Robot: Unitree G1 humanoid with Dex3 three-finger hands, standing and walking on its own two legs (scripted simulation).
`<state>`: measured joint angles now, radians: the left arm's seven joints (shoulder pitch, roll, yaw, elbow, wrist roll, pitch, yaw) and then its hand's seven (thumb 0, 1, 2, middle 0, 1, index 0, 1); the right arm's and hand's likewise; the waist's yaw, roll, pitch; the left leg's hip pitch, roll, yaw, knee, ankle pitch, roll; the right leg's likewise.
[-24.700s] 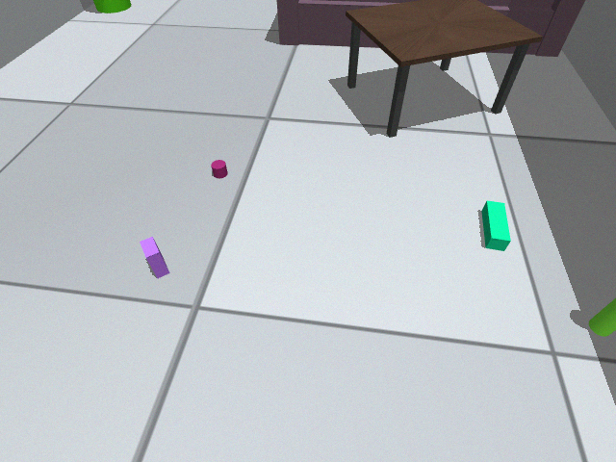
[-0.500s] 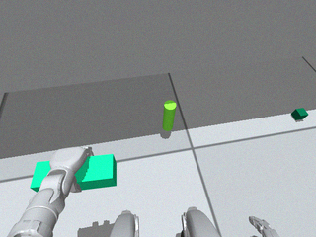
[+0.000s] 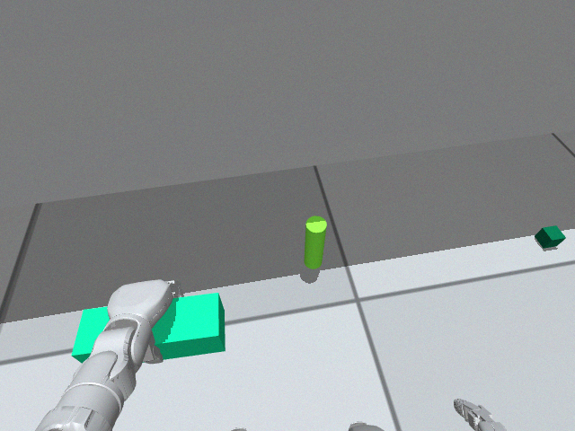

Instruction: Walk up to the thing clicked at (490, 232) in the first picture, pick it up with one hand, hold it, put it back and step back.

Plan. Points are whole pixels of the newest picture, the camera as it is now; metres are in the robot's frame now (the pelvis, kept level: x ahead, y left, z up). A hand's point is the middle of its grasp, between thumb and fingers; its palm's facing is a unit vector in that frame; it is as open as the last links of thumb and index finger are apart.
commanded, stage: hold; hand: left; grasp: from above
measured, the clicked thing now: (155, 330) +0.30 +0.23 -0.11
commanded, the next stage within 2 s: crouch in 1.82 s
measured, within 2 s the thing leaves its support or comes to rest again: neither
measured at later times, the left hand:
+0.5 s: hand (153, 310) +0.31 +0.22 -0.05, palm faces -0.48 -0.06 -0.87, open 10.4 cm
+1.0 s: hand (151, 311) +0.30 +0.21 -0.03, palm faces -0.48 -0.06 -0.88, open 10.4 cm
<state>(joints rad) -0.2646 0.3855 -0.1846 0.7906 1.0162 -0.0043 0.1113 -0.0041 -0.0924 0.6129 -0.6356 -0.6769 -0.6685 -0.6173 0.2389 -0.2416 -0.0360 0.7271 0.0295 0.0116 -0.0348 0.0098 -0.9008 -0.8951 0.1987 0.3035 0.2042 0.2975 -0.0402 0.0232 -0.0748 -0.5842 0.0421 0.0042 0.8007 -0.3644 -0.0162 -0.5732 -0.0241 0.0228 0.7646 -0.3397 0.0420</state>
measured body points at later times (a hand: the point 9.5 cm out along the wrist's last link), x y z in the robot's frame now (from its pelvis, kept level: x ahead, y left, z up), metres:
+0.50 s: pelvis +0.02 +0.00 +0.02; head +0.05 -0.01 +0.47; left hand +0.33 +0.22 +0.00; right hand +0.14 -0.27 -0.10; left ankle +0.02 +0.13 -0.71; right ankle +0.02 -0.15 -0.71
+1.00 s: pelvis +0.02 -0.01 +0.03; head +0.03 -0.02 +0.47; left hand +0.32 +0.21 +0.02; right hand +0.15 -0.27 -0.09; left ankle +0.02 +0.13 -0.71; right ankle +0.02 -0.15 -0.71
